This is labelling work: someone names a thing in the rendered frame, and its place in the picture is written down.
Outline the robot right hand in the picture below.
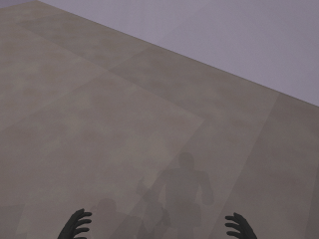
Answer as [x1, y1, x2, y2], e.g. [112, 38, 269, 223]
[224, 212, 257, 239]

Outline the robot left hand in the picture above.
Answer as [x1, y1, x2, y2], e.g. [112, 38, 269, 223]
[57, 208, 92, 239]

